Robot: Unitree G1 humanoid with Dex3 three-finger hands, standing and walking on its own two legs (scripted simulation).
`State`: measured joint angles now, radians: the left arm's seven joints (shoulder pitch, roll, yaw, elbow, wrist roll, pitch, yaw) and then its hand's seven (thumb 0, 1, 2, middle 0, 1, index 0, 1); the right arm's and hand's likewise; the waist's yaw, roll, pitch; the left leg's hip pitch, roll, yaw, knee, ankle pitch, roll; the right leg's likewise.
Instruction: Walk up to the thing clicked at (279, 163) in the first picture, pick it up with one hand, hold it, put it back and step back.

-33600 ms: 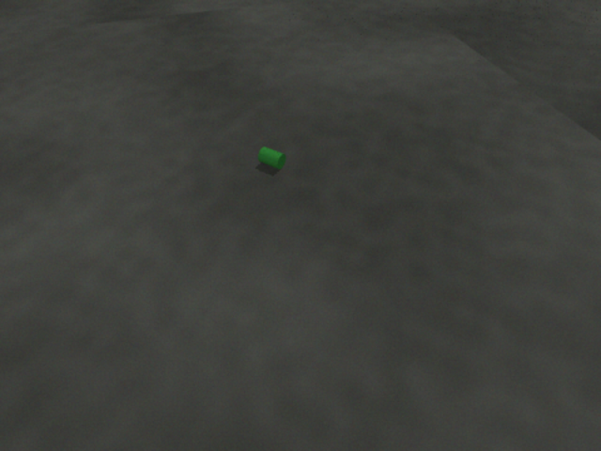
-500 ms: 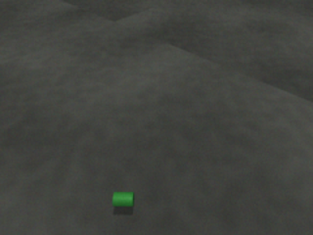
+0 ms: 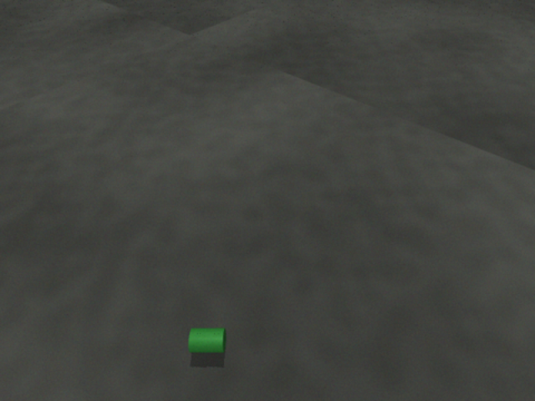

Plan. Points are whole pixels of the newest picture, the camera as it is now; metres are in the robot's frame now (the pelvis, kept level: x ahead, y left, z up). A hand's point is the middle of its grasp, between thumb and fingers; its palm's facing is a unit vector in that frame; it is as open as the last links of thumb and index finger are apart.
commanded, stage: stand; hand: left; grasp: from above
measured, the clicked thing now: (207, 340) +0.48 +0.24 -0.74
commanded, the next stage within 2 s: step back in 1.18 s
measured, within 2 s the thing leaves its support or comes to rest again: neither
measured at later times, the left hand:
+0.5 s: hand out of the picture +0.07 +0.24 -0.16, palm faces +0.00 -0.94 -0.34, open 7.4 cm
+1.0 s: hand out of the picture +0.08 +0.24 -0.15, palm faces -0.01 -0.94 -0.34, open 7.4 cm
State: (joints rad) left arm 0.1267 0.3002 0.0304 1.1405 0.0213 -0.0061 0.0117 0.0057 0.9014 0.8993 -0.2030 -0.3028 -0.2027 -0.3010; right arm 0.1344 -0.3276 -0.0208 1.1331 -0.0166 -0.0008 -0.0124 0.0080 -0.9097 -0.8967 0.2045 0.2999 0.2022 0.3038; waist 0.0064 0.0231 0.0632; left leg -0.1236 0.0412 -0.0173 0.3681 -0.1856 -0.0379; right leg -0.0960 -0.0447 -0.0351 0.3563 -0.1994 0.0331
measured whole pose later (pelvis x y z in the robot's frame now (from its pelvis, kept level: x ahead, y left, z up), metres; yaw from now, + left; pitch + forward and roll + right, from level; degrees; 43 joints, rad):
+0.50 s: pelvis +0.01 +0.00 +0.00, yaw +0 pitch -2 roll +0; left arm 0.12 0.32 0.03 1.15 0.02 -0.01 0.00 0.01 0.90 0.90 -0.20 -0.30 -0.20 -0.30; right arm 0.12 -0.34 -0.01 1.15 -0.01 0.00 0.00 0.01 -0.91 -0.90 0.21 0.30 0.20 0.30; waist 0.00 0.02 0.07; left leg -0.13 0.05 -0.01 0.35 -0.18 -0.04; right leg -0.10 -0.04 -0.03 0.34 -0.20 0.03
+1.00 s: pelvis +0.01 +0.00 +0.00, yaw +0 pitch -2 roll +0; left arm 0.11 0.33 0.02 1.13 0.02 -0.01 0.00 0.01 0.90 0.90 -0.20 -0.30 -0.20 -0.30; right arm 0.11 -0.34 -0.01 1.15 -0.01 0.00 0.00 0.01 -0.91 -0.90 0.21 0.30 0.20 0.30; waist 0.00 0.02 0.05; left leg -0.12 0.05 -0.01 0.33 -0.18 -0.05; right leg -0.10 -0.04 -0.03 0.33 -0.20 0.03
